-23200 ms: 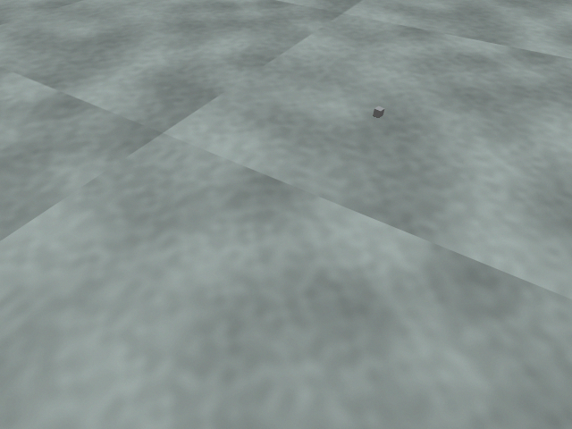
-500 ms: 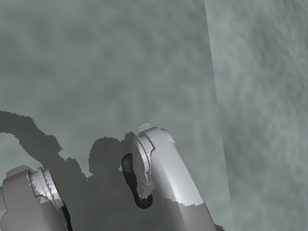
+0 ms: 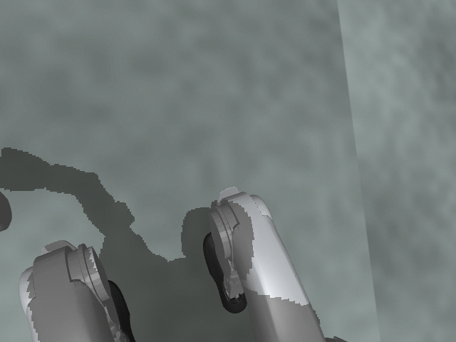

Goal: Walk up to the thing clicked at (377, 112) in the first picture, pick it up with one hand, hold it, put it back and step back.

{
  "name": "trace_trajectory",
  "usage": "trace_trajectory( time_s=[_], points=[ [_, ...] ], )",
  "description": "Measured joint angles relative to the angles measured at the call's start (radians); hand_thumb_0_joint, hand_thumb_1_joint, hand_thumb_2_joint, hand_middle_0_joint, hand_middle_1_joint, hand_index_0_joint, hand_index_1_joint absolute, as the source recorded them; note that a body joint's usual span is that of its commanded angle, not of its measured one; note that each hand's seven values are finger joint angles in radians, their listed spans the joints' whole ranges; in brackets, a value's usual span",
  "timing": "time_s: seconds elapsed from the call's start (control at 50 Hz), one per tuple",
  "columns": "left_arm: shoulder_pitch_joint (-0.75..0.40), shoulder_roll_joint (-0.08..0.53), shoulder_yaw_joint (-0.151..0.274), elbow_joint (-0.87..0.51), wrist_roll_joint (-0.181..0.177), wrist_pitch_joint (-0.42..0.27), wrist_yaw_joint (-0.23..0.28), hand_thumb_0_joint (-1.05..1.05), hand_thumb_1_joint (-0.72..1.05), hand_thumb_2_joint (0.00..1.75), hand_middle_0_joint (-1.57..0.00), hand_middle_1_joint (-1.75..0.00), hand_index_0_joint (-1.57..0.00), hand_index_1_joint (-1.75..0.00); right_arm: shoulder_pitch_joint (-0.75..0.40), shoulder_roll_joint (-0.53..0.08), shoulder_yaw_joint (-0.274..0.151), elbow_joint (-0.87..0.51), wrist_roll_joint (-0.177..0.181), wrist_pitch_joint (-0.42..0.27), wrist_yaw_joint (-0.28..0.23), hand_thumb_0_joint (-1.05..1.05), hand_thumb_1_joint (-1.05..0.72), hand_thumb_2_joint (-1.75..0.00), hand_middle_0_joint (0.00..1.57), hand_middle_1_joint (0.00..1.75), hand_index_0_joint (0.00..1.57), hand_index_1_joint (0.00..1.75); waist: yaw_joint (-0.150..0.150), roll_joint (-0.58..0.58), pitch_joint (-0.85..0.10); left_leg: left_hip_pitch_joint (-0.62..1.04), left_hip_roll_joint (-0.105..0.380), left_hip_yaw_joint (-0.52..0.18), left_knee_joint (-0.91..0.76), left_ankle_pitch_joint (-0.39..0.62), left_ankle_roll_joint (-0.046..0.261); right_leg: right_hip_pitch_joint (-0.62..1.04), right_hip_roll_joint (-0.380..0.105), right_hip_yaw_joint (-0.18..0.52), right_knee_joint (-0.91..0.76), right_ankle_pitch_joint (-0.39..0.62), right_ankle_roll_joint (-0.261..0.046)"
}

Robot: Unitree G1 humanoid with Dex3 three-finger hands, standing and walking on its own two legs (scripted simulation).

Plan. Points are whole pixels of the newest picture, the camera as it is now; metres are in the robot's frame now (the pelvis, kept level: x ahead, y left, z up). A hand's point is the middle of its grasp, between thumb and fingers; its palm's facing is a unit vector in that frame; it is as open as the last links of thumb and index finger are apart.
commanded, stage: lift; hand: left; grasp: from above
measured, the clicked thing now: out of the picture +0.49 +0.32 -0.21
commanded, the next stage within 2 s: hold in 1.50 s
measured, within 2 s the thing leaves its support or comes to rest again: neither
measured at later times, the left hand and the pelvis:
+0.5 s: hand out of the picture +0.41 +0.31 -0.01, palm faces -0.12 -0.41 -0.90, open 5.4 cm; pelvis +0.00 -0.01 +0.09, yaw +6 degrees
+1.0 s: hand out of the picture +0.37 +0.25 +0.20, palm faces -0.16 -0.41 -0.90, open 5.8 cm; pelvis +0.04 -0.02 +0.27, yaw +6 degrees
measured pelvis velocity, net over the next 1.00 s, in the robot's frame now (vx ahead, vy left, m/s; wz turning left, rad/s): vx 0.04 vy -0.02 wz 0.11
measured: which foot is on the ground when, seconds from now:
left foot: down 0.00-1.00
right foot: down 0.00-1.00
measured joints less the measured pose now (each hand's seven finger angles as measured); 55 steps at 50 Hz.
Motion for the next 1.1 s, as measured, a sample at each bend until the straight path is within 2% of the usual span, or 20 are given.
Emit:
trace_trajectory(
  time_s=[0.08,0.14,0.26,0.32,0.38,0.52,0.62,0.78,0.86,1.02,1.1],
  points=[
    [0.031,-0.043,-0.018,-0.04,0.012,0.018,-0.041,-0.1,0.41,0.24,-0.83,-0.32,-1.12,-0.42,0.0,0.006,-0.032,0.023,0.016,0.019,-0.01,0.0,-0.92,-0.89,0.2,0.3,0.19,0.29,0.029,0.016,-0.037,0.007,0.0,0.013,-0.006,-0.002,0.0,-0.001,-0.002,0.011,0.005,-0.006,-0.002],
    [0.064,-0.085,-0.048,-0.067,0.011,0.027,-0.054,-0.1,0.41,0.23,-0.84,-0.31,-1.13,-0.41,-0.005,0.017,-0.062,0.036,0.031,0.034,-0.025,0.0,-0.92,-0.89,0.2,0.3,0.19,0.29,0.054,0.027,-0.069,0.022,0.001,0.027,-0.021,-0.002,0.001,0.008,-0.004,0.023,-0.001,-0.009,-0.003],
    [0.142,-0.179,-0.073,-0.14,-0.041,0.051,-0.09,-0.1,0.41,0.22,-0.86,-0.28,-1.16,-0.37,-0.022,0.04,-0.105,0.047,0.058,0.05,-0.063,0.0,-0.92,-0.89,0.2,0.3,0.19,0.29,0.106,0.042,-0.144,0.08,0.005,0.066,-0.094,0.005,0.006,0.051,-0.009,0.05,-0.05,-0.011,-0.006],
    [0.175,-0.219,-0.085,-0.165,-0.037,0.062,-0.113,-0.11,0.41,0.21,-0.87,-0.27,-1.18,-0.36,-0.031,0.047,-0.113,0.049,0.07,0.061,-0.079,0.0,-0.92,-0.89,0.2,0.3,0.19,0.29,0.126,0.046,-0.185,0.115,0.006,0.079,-0.136,0.009,0.007,0.082,-0.014,0.058,-0.083,-0.012,-0.009],
    [0.211,-0.253,-0.116,-0.183,-0.025,0.077,-0.12,-0.11,0.41,0.21,-0.88,-0.26,-1.19,-0.34,-0.037,0.051,-0.119,0.037,0.083,0.071,-0.097,0.0,-0.91,-0.89,0.2,0.3,0.19,0.29,0.14,0.052,-0.219,0.158,0.006,0.089,-0.18,0.014,0.007,0.122,-0.018,0.062,-0.12,-0.012,-0.013],
    [0.332,-0.34,-0.185,-0.309,-0.084,0.127,-0.142,-0.11,0.41,0.2,-0.89,-0.25,-1.2,-0.32,-0.043,0.057,-0.118,0.012,0.115,0.089,-0.157,0.0,-0.91,-0.89,0.2,0.3,0.19,0.29,0.17,0.054,-0.267,0.304,0.011,0.106,-0.326,0.033,0.0,0.26,-0.023,0.062,-0.25,-0.001,-0.026],
    [0.412,-0.402,-0.237,-0.39,-0.106,0.164,-0.158,-0.11,0.4,0.22,-0.89,-0.25,-1.2,-0.33,-0.048,0.055,-0.107,0.003,0.134,0.104,-0.204,0.0,-0.9,-0.89,0.2,0.3,0.2,0.29,0.189,0.048,-0.284,0.432,0.02,0.112,-0.449,0.051,-0.006,0.383,-0.021,0.056,-0.365,0.015,-0.037],
    [0.526,-0.497,-0.312,-0.508,-0.13,0.206,-0.147,-0.1,0.38,0.26,-0.89,-0.25,-1.16,-0.35,-0.064,0.064,-0.107,0.014,0.161,0.121,-0.256,0.01,-0.9,-0.89,0.2,0.3,0.2,0.29,0.215,0.04,-0.287,0.676,0.037,0.124,-0.661,0.086,-0.015,0.621,-0.012,0.048,-0.57,0.048,-0.05],
    [0.553,-0.535,-0.333,-0.503,-0.147,0.231,-0.126,-0.09,0.37,0.29,-0.88,-0.26,-1.14,-0.37,-0.068,0.076,-0.107,0.036,0.169,0.121,-0.271,0.01,-0.9,-0.89,0.2,0.3,0.2,0.29,0.228,0.035,-0.285,0.82,0.045,0.131,-0.779,0.108,-0.019,0.762,-0.007,0.046,-0.684,0.067,-0.056],
    [0.525,-0.565,-0.336,-0.366,-0.185,0.258,-0.078,-0.09,0.36,0.31,-0.88,-0.27,-1.15,-0.38,-0.043,0.089,-0.111,0.067,0.168,0.104,-0.279,0.01,-0.89,-0.89,0.2,0.3,0.2,0.29,0.24,0.031,-0.288,1.05,0.053,0.135,-0.975,0.15,-0.026,0.993,-0.002,0.035,-0.874,0.102,-0.067],
    [0.518,-0.576,-0.331,-0.35,-0.196,0.264,-0.063,-0.09,0.37,0.3,-0.87,-0.27,-1.16,-0.39,-0.031,0.088,-0.12,0.069,0.161,0.105,-0.272,0.01,-0.89,-0.89,0.2,0.3,0.2,0.29,0.245,0.034,-0.272,1.125,0.054,0.137,-1.045,0.17,-0.027,1.069,-0.001,0.033,-0.942,0.119,-0.069]
  ],
)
